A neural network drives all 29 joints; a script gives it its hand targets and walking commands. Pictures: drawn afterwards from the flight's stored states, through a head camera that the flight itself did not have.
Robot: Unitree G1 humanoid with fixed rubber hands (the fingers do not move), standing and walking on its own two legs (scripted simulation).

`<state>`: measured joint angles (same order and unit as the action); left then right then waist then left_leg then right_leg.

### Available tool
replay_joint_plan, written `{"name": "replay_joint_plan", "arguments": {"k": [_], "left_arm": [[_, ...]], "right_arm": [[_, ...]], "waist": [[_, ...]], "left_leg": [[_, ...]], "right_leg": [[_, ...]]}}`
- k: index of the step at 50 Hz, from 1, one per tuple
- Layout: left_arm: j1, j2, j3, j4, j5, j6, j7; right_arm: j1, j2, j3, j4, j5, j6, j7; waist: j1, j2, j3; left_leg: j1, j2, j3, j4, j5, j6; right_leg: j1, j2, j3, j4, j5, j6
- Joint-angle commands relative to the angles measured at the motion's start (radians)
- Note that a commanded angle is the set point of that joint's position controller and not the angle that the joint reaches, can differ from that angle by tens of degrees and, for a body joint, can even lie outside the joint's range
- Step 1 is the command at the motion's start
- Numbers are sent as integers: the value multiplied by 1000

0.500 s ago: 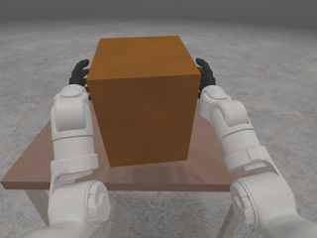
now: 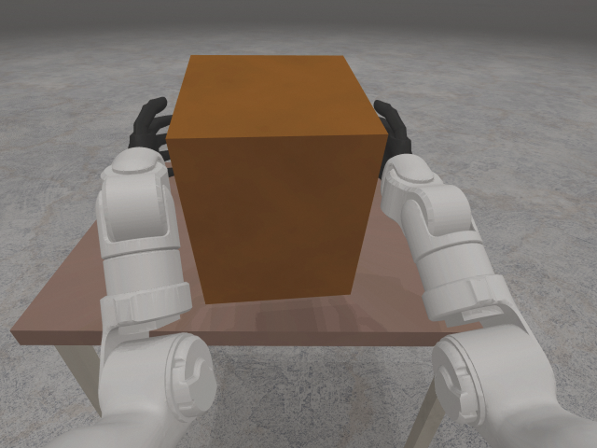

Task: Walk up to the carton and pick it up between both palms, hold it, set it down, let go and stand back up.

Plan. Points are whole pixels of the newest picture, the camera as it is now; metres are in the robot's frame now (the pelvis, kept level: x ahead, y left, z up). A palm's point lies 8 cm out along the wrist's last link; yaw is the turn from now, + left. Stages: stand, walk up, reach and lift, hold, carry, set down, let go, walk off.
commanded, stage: hold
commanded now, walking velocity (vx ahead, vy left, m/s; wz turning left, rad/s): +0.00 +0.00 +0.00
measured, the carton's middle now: (274, 180) +0.41 +0.02 +0.24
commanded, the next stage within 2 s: none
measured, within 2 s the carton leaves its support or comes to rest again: neither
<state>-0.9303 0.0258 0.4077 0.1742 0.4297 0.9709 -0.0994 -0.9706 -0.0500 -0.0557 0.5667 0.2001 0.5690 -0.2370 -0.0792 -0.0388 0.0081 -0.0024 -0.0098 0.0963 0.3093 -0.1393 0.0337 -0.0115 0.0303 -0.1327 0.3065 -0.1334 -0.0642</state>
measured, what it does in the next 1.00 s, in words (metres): stands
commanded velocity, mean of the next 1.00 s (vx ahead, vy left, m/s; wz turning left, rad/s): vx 0.00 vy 0.00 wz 0.00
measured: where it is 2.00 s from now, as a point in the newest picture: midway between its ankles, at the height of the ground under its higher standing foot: outside the picture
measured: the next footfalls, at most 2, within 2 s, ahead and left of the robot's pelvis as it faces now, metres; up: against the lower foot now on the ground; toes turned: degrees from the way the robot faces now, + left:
none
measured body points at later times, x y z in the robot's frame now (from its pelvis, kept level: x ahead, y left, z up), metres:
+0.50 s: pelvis +0.01 +0.00 +0.00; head -0.06 +0.02 +0.44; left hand +0.38 +0.18 +0.29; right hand +0.39 -0.12 +0.28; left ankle +0.04 +0.10 -0.75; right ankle +0.04 -0.07 -0.75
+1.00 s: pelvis +0.01 -0.01 +0.00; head -0.07 +0.01 +0.44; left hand +0.38 +0.17 +0.29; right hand +0.40 -0.12 +0.29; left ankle +0.04 +0.10 -0.75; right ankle +0.04 -0.07 -0.75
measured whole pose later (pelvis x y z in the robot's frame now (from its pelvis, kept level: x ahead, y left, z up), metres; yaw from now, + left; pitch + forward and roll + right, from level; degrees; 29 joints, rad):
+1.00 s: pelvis +0.01 -0.01 +0.00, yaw +1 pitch -9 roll +0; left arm -0.93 0.05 0.40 0.23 0.41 0.96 -0.10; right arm -0.99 -0.06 -0.04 0.63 0.22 0.57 -0.25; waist -0.09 -0.04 -0.02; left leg -0.01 0.00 0.07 0.33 -0.15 0.03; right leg 0.00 0.04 -0.15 0.29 -0.14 -0.07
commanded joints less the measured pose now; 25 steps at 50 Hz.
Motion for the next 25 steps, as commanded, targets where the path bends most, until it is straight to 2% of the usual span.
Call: {"name": "replay_joint_plan", "arguments": {"k": [1,8,13,19,25], "left_arm": [[-643,-422,-344,-18,-226,-69,-150],[-631,-413,-356,-38,-240,-86,-167],[-602,-420,-380,-108,-238,-76,-181],[-575,-432,-397,-170,-230,-54,-193],[-586,-444,-403,-184,-235,-54,-179]], "right_arm": [[-794,494,217,-199,107,-88,141],[-790,514,250,-249,160,-80,98],[-746,504,285,-306,203,-62,61],[-711,476,293,-351,218,-43,59],[-731,475,292,-359,199,-46,88]], "waist": [[8,58,-364],[-22,42,-412],[-48,68,-410],[-54,98,-376],[-33,84,-378]], "left_leg": [[-164,10,-38,-81,-63,-12],[-97,-19,-55,-31,44,-22],[-53,-28,-68,-13,136,-46],[-62,-20,-59,-23,214,-69],[-98,-1,-51,-49,193,-64]], "right_leg": [[261,-17,98,-14,35,92],[285,-31,93,-7,255,134],[296,-27,80,14,376,149],[319,6,67,30,328,123],[327,29,68,35,220,97]]}}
